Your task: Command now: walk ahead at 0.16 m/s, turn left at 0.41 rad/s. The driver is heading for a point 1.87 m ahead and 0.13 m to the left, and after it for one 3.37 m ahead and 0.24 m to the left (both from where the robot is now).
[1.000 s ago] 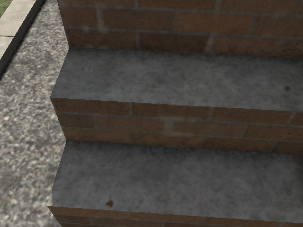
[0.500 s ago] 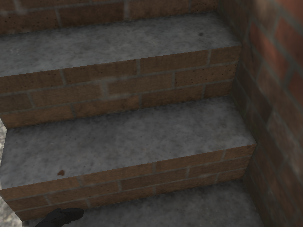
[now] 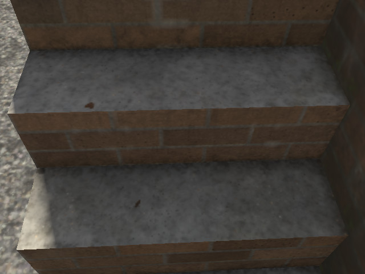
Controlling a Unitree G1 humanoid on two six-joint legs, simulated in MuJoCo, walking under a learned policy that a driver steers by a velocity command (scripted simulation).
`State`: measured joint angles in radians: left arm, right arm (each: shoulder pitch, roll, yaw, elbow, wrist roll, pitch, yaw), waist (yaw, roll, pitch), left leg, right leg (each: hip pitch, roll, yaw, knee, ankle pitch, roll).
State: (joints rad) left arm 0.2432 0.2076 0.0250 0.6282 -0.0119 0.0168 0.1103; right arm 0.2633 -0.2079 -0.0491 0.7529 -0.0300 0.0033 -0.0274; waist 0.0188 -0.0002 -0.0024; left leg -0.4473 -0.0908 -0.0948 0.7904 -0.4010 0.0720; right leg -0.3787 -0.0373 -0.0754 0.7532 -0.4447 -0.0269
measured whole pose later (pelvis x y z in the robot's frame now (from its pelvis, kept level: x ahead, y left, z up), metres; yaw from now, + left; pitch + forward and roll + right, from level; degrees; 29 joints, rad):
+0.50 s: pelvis -0.02 +0.00 +0.03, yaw +13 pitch +1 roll +0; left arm 0.10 0.23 0.02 0.59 0.01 0.03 0.04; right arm 0.18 -0.25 -0.05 0.65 -0.03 -0.01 -0.02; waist 0.00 -0.05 0.04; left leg -0.32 -0.07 -0.13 0.49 -0.18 0.02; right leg -0.59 0.00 0.01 1.32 -0.37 0.02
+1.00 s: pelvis +0.00 -0.04 +0.03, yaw +15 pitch +0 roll +1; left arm 0.28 0.13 0.01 0.89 -0.02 0.00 0.08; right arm 0.37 -0.18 -0.03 0.84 -0.03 0.04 0.00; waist -0.03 0.02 -0.04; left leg -0.25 0.02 0.01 0.51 -0.28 0.06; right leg -0.23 0.04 -0.05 0.51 -0.29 -0.08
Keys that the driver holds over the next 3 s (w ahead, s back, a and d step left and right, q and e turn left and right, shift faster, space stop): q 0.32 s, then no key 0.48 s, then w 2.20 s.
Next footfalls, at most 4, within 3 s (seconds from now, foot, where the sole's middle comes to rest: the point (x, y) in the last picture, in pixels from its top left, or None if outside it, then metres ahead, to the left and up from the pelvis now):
0.62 right None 0.06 -0.11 -0.75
2.08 right None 0.24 -0.12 -0.52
2.72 left None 0.27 0.11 -0.53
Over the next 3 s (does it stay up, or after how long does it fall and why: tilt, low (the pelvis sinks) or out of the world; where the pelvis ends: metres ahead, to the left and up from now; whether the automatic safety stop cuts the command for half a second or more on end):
stays up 0.31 -0.02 0.25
